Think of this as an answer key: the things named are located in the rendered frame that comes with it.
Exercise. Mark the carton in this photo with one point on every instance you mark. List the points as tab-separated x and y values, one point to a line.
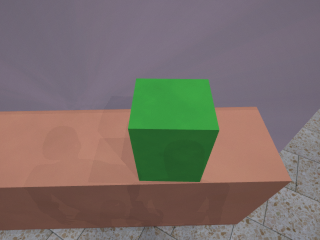
172	127

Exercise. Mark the pedestal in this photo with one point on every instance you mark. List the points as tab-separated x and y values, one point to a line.
74	169

